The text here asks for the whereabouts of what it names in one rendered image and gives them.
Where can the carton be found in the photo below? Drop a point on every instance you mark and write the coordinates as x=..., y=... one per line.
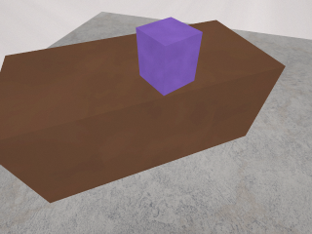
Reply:
x=168, y=52

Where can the pedestal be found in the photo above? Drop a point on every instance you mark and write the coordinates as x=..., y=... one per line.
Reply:
x=76, y=117

